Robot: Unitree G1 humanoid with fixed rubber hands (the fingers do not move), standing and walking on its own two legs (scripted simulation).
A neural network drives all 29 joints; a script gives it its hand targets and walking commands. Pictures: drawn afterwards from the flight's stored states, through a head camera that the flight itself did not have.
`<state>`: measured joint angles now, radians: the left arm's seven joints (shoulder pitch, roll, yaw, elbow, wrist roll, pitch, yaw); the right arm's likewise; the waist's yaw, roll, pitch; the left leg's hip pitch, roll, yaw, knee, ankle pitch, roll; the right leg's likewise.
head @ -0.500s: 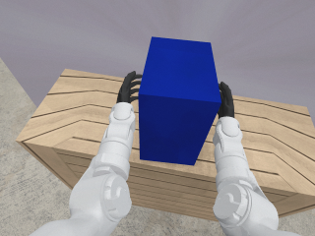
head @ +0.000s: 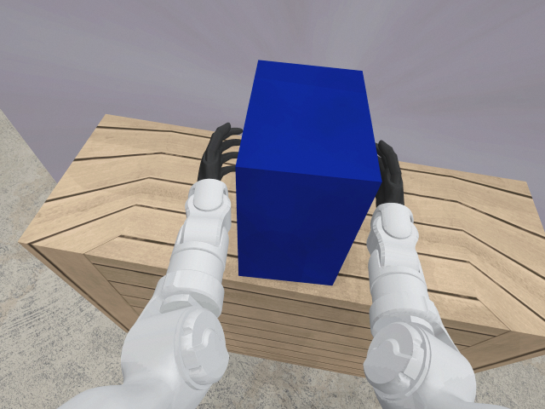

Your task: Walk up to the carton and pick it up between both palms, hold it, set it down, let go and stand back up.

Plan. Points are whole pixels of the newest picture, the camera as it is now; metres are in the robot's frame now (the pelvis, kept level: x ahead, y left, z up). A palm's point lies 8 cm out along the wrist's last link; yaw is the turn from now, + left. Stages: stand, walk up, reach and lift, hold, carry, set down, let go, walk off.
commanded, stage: set down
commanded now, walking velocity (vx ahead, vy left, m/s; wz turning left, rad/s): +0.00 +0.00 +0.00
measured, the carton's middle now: (297, 178) +0.46 -0.09 +0.03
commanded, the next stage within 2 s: none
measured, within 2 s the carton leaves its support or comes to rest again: neither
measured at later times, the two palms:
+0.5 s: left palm (213, 182) +0.44 +0.05 +0.06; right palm (386, 200) +0.38 -0.21 +0.07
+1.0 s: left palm (213, 167) +0.48 +0.05 +0.04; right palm (378, 188) +0.43 -0.22 +0.03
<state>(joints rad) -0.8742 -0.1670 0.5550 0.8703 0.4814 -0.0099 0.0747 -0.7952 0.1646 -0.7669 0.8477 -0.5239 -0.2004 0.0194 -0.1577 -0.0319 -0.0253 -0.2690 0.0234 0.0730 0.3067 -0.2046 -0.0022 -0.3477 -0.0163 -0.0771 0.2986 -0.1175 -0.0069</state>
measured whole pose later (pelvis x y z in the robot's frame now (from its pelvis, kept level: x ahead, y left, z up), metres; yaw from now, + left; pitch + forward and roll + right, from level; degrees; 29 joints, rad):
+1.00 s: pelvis -0.01 -0.01 -0.02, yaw -2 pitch +26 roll -1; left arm -1.15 0.10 0.11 1.40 0.01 -0.21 0.19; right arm -1.00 -0.10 -0.24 1.25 0.01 -0.22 -0.14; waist -0.13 0.03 -0.22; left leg -0.70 0.05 0.07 0.49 -0.25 -0.01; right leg -0.75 0.01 -0.06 0.41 -0.12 -0.02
